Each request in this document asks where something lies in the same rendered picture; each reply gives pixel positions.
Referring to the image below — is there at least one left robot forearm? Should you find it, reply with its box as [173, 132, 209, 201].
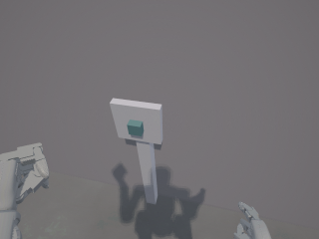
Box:
[0, 209, 23, 239]

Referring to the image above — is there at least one button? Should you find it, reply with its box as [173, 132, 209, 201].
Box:
[127, 119, 144, 136]

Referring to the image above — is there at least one left robot hand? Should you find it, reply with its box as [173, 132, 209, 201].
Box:
[0, 142, 50, 211]

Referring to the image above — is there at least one panel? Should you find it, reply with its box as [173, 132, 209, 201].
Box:
[110, 98, 163, 205]

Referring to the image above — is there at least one right robot hand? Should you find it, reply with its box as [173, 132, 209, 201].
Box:
[233, 201, 272, 239]

